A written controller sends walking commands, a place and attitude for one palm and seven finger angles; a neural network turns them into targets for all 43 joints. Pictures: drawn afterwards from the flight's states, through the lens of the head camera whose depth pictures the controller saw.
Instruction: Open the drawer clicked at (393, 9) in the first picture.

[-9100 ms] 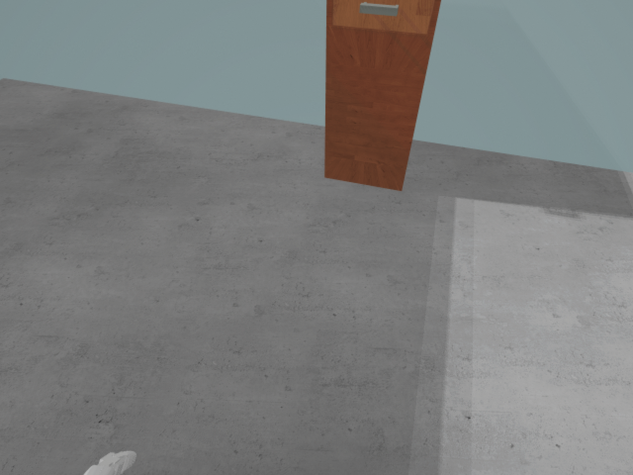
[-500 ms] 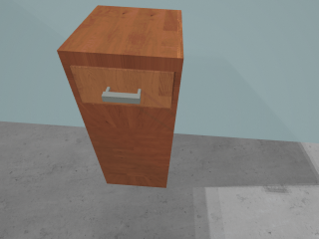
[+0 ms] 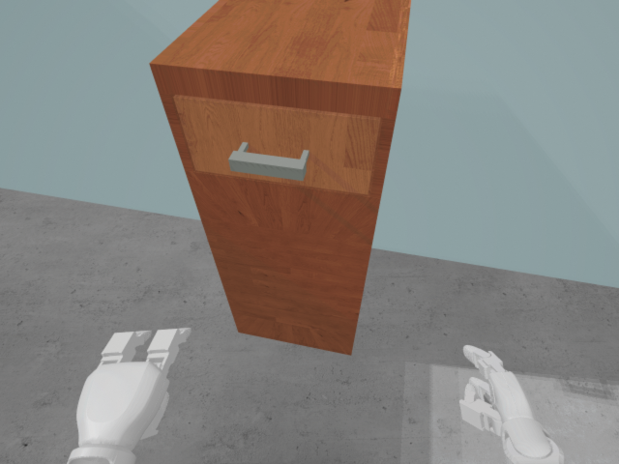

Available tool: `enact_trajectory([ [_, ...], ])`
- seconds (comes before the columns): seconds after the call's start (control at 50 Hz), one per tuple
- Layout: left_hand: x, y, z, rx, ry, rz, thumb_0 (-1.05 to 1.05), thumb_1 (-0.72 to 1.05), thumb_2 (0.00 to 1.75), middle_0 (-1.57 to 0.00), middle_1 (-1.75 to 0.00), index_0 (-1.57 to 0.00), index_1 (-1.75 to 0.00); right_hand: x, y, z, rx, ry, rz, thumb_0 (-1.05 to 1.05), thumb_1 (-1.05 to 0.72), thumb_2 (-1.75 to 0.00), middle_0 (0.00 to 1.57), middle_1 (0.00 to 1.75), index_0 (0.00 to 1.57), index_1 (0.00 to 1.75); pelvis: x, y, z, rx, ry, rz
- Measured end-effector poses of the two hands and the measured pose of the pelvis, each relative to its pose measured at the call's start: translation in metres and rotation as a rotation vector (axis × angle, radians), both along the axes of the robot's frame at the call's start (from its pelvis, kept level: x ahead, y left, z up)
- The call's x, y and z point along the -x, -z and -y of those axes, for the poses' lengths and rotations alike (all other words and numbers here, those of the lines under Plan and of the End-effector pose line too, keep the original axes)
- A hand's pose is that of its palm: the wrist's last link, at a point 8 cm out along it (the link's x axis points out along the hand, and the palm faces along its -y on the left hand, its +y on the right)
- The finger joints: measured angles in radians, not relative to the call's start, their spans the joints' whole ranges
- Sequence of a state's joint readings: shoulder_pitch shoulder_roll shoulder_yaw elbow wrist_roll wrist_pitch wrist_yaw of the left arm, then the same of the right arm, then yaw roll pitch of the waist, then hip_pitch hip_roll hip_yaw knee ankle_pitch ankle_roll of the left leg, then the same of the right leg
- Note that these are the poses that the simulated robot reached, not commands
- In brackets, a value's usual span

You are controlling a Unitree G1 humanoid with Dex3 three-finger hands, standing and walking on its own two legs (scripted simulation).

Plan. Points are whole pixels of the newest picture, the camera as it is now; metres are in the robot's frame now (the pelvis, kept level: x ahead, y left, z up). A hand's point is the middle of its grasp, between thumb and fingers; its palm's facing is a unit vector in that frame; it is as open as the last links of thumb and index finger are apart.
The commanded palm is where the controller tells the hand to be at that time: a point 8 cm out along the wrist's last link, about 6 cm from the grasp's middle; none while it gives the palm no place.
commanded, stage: raise the hand with hooked fingers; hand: left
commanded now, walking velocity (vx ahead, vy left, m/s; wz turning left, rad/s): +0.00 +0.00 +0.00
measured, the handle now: (271, 158) +0.57 +0.18 +0.07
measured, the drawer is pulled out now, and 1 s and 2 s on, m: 0.00 0.00 0.00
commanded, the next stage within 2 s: move the hooked fingers above the handle in 1.34 s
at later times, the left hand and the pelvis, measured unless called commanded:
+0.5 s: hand (158, 265) +0.29 +0.25 +0.11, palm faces +0.11 -0.08 -0.99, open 12.3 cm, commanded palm +0.27 +0.24 +0.16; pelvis +0.05 +0.00 +0.02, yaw +1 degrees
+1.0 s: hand (121, 191) +0.34 +0.29 +0.18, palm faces +0.05 -0.04 -1.00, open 13.8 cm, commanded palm +0.29 +0.28 +0.24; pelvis +0.03 +0.02 +0.03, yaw +3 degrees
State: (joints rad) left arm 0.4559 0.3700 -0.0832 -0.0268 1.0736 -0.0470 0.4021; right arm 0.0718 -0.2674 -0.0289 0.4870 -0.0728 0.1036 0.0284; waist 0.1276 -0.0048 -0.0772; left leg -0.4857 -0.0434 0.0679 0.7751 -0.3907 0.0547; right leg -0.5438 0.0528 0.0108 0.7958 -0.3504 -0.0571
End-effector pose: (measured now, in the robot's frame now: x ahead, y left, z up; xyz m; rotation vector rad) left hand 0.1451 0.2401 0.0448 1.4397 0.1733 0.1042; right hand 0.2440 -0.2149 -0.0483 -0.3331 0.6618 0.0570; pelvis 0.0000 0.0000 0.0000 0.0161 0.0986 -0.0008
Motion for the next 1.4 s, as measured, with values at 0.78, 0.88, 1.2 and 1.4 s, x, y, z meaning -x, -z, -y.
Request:
enact_trajectory([
  [0.78, -0.158, -0.165, -0.017, -0.076, 0.136, 0.17, 0.0, -0.43, 0.33, -0.32, -1.15, -0.32, -1.16, -0.016, 0.01, -0.017, -0.095, 0.086, -0.166, 0.01, -0.91, -0.9, 0.2, 0.3, 0.2, 0.29, -0.046, -0.031, -0.014, 0.015, -0.03, 0.069],
  [0.88, -0.164, -0.185, -0.035, -0.092, 0.09, 0.163, 0.0, -0.47, 0.31, -0.32, -1.18, -0.32, -1.18, -0.008, 0.01, -0.034, -0.124, 0.061, -0.184, 0.01, -0.91, -0.9, 0.2, 0.3, 0.2, 0.29, -0.037, -0.033, -0.019, 0.016, -0.038, 0.087],
  [1.2, -0.145, -0.182, -0.041, -0.069, 0.231, 0.077, 0.0, -0.49, 0.3, -0.32, -1.2, -0.32, -1.2, 0.056, 0.022, -0.033, -0.089, 0.088, -0.283, 0.01, -0.9, -0.9, 0.2, 0.3, 0.2, 0.29, -0.013, -0.036, -0.033, 0.021, -0.039, 0.108],
  [1.4, -0.13, -0.194, -0.052, -0.098, 0.168, 0.165, 0.0, -0.49, 0.3, -0.32, -1.2, -0.32, -1.2, 0.069, 0.029, -0.031, -0.092, 0.08, -0.304, 0.01, -0.91, -0.9, 0.2, 0.3, 0.2, 0.29, 0.0, -0.035, -0.033, 0.017, -0.053, 0.11],
])
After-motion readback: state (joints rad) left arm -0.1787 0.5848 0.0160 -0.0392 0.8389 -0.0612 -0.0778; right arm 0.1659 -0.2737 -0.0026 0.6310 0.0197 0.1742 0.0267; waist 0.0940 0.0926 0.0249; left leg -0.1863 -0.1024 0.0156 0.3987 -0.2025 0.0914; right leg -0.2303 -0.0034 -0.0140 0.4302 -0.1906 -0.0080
